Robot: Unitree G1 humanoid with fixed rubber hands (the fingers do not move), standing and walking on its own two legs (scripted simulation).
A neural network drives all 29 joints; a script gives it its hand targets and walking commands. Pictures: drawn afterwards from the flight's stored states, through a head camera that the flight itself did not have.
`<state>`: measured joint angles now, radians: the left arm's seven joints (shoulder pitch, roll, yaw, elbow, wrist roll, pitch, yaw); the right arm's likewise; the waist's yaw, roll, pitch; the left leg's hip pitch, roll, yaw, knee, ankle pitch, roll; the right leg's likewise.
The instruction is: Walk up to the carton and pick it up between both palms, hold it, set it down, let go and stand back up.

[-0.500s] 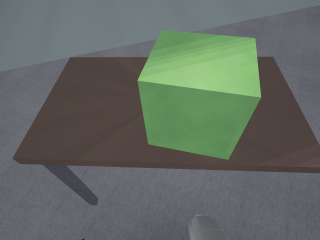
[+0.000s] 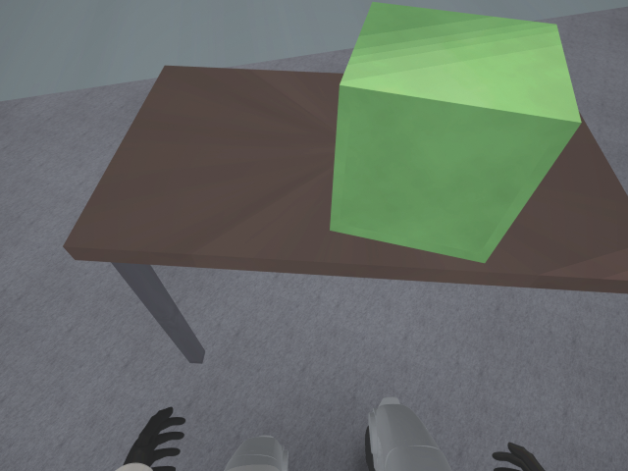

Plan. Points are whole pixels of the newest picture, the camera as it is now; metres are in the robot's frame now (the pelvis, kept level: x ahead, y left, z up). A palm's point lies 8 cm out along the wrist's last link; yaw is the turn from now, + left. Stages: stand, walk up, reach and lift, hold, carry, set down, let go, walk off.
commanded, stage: walk up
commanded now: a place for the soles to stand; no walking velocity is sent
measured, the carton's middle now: (431, 138) +0.57 -0.13 +0.08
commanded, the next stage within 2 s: none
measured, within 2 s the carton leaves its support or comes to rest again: neither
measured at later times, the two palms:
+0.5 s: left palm out of the picture +0.00 +0.17 -0.09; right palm out of the picture -0.02 -0.36 -0.10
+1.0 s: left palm out of the picture +0.03 +0.13 -0.10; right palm (605, 441) +0.18 -0.34 -0.07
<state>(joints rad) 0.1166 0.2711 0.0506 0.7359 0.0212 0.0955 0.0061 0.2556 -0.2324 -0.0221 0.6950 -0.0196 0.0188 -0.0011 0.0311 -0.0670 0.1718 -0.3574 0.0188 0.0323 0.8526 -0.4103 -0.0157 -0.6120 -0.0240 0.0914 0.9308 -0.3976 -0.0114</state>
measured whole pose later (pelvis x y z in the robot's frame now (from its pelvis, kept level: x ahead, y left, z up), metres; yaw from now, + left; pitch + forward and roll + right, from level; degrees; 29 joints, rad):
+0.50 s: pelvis -0.03 -0.09 +0.02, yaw -3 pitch -5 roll -1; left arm 0.41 0.23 0.03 0.80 0.02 0.01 -0.03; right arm 0.45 -0.28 -0.07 0.75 -0.04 0.07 -0.01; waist 0.03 0.06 0.02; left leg -0.48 0.11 -0.05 1.08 -0.48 0.03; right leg -0.23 0.03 -0.08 0.69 -0.38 -0.05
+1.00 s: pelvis +0.04 -0.11 +0.03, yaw -1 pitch -2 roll +1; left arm 0.44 0.20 -0.02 0.80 0.01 0.01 0.02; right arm 0.18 -0.20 -0.01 0.72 -0.02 -0.01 -0.01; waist 0.04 -0.02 0.10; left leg -0.33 0.01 0.08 0.62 -0.25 0.03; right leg -0.28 0.00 -0.04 0.91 -0.54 0.01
